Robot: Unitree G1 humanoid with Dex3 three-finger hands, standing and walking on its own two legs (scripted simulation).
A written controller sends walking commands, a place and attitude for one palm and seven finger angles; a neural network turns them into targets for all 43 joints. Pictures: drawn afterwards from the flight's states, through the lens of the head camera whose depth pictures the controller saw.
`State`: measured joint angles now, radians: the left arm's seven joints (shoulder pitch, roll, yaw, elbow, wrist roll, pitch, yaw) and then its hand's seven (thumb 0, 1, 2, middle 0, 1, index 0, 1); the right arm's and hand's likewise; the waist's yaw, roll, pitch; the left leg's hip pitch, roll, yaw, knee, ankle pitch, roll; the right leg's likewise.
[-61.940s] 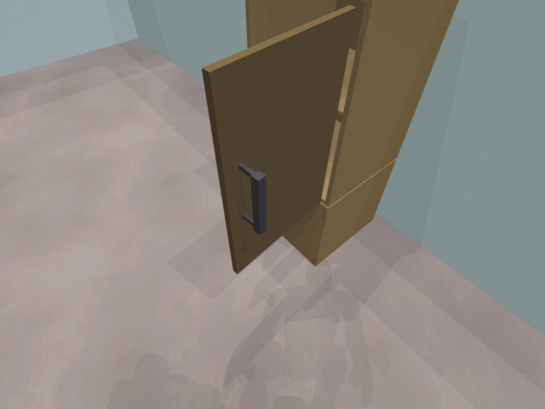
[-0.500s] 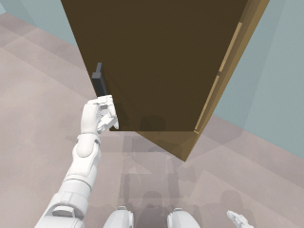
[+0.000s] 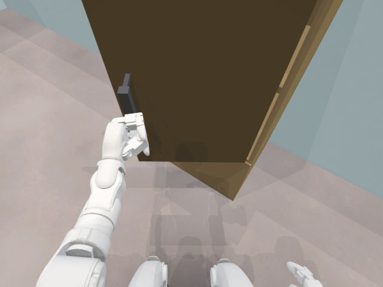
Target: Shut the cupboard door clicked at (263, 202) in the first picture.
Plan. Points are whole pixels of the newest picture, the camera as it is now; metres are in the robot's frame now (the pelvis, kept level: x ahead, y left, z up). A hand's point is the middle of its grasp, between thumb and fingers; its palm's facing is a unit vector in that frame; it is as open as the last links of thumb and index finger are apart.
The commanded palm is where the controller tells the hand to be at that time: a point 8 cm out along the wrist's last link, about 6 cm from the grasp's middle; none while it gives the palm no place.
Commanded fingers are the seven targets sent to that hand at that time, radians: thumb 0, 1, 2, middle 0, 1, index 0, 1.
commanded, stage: push the door shut along its arc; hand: left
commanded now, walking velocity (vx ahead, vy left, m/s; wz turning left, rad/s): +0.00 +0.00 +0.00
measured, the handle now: (133, 110) +0.50 +0.14 +0.04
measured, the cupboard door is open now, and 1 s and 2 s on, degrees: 34 17 3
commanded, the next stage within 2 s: pull the fist back off the door in 1.68 s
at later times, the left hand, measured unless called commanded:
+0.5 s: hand (153, 117) +0.47 +0.08 +0.05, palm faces -0.21 -0.98 -0.05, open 3.1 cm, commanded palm +0.47 +0.13 +0.05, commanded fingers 0.00 0.90 0.90 -1.30 -1.50 -1.30 -1.50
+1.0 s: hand (167, 99) +0.53 +0.06 +0.05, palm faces -0.32 -0.95 -0.03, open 3.1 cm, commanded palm +0.53 +0.10 +0.05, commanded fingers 0.00 0.90 0.90 -1.30 -1.50 -1.30 -1.50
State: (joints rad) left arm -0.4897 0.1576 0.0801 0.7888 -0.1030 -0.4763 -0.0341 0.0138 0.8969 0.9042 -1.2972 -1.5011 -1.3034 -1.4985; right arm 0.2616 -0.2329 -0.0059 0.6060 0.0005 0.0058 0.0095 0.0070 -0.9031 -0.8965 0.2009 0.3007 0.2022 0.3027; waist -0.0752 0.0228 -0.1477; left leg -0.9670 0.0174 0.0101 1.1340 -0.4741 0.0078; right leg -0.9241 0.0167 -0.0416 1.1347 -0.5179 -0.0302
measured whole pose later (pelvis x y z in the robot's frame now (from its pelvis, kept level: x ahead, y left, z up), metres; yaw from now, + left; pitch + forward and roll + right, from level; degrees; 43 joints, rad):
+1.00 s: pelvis -0.01 +0.01 -0.03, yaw -2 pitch +26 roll -3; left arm -1.10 0.38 0.20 1.24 -0.06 -0.37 -0.25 0.01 0.90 0.90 -1.30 -1.50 -1.30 -1.50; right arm 0.38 -0.25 0.01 0.65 -0.02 0.01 0.03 0.00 -0.90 -0.90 0.20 0.30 0.20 0.30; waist -0.23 0.06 -0.14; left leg -1.24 0.04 -0.01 1.28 -0.50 0.02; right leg -1.18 0.03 -0.06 1.25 -0.53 -0.02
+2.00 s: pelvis -0.01 +0.01 -0.07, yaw -3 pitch +35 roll -5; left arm -1.45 0.37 0.30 1.35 0.17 -0.27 0.32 0.02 0.88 0.93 -1.29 -1.50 -1.30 -1.50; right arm 0.45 -0.21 0.02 0.67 -0.15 -0.07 0.13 0.00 -0.90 -0.90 0.20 0.30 0.20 0.30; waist -0.33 0.08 -0.15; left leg -1.50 0.05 -0.03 1.41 -0.52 0.01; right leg -1.43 0.05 -0.08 1.35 -0.54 -0.03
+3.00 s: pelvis +0.01 -0.01 +0.01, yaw -2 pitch +20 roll +1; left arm -0.69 0.09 0.14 0.90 -0.01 -0.45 0.20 0.01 0.90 0.90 -1.29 -1.50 -1.30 -1.50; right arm 0.36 -0.21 -0.02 0.60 -0.04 0.09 0.08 0.00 -0.91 -0.90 0.20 0.30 0.20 0.30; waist -0.12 0.05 -0.14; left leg -0.93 0.03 0.04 1.05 -0.46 -0.01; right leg -0.92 0.04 0.00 1.08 -0.50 -0.04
